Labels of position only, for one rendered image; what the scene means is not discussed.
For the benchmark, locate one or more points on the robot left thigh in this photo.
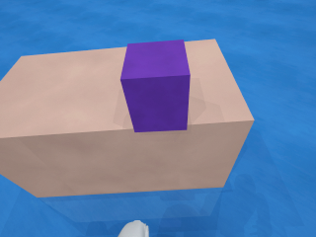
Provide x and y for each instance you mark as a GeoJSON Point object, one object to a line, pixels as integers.
{"type": "Point", "coordinates": [135, 229]}

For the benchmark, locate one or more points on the carton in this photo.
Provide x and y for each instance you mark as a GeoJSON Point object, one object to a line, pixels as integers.
{"type": "Point", "coordinates": [155, 79]}

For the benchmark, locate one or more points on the pedestal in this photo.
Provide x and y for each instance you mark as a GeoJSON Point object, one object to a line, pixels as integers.
{"type": "Point", "coordinates": [65, 127]}

